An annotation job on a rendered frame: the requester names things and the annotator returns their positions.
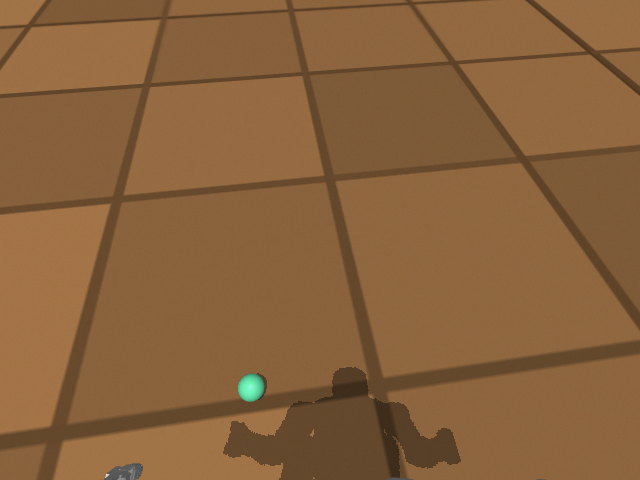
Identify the ball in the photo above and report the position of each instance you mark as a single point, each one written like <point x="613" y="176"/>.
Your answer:
<point x="251" y="387"/>

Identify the left robot hand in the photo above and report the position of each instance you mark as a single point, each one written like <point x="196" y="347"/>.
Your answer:
<point x="127" y="472"/>

